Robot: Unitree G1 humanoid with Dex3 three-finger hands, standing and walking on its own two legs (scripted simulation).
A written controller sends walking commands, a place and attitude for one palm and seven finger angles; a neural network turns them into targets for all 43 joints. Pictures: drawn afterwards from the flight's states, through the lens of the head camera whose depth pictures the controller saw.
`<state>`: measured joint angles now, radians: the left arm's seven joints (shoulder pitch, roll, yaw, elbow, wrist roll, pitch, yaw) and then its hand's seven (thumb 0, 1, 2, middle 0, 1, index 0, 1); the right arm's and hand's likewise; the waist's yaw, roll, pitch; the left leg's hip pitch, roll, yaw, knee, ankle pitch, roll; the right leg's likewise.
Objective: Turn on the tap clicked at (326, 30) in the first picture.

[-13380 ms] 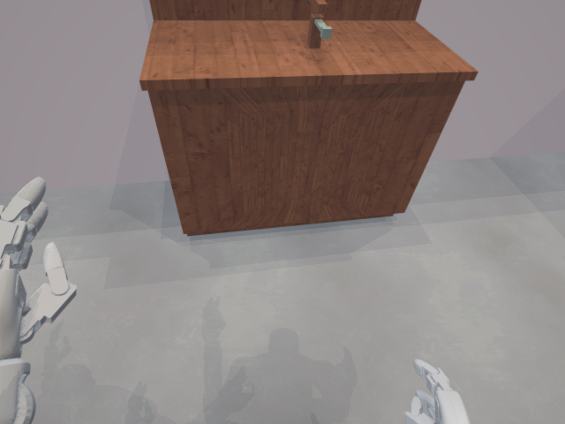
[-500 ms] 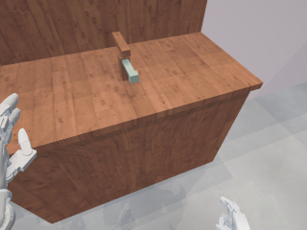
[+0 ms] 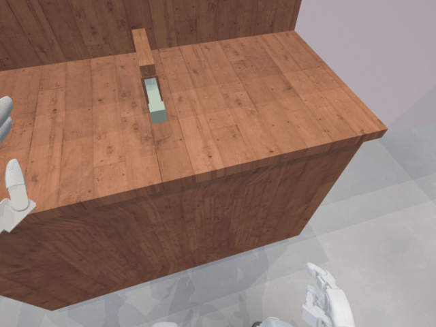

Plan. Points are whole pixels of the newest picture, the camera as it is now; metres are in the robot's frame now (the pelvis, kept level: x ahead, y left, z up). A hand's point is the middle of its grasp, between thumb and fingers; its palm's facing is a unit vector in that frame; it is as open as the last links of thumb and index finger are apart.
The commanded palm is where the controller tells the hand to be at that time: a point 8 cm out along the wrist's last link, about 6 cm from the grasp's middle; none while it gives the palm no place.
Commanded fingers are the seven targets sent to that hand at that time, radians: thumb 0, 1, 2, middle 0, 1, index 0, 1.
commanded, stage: shuffle to correct the standing spot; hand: left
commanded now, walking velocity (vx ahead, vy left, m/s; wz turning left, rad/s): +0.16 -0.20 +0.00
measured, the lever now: (157, 112) +0.45 +0.16 +0.13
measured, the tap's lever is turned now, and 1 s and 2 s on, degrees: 0 0 0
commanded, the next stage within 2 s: come to a stop and stand still in 0.60 s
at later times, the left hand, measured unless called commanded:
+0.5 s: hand (161, 147) +0.31 +0.11 +0.20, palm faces +0.42 -0.75 -0.52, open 7.4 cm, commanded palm +0.24 +0.15 +0.20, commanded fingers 0.00 0.90 0.90 -0.20 -0.30 -0.20 -0.30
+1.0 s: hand (255, 135) +0.35 -0.01 +0.20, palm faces +0.45 -0.75 -0.49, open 7.4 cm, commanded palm +0.28 +0.03 +0.20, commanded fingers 0.00 0.90 0.90 -0.20 -0.30 -0.20 -0.30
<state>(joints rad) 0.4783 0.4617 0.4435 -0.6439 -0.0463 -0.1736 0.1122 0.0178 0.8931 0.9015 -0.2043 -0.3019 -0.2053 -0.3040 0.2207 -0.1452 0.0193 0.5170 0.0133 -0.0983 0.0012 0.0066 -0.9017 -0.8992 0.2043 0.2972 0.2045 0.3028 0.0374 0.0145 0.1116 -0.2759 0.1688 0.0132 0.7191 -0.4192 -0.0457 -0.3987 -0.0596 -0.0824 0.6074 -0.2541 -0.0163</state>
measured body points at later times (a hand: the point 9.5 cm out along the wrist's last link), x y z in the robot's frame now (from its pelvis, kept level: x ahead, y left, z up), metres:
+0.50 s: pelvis +0.10 -0.14 +0.00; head +0.14 -0.14 +0.45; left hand +0.28 +0.15 +0.23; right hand +0.28 -0.36 -0.10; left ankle +0.05 +0.01 -0.65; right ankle +0.16 -0.23 -0.72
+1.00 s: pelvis +0.14 -0.26 +0.02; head +0.17 -0.29 +0.47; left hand +0.32 +0.03 +0.22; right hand +0.33 -0.48 -0.08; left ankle +0.12 -0.12 -0.66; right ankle +0.20 -0.34 -0.72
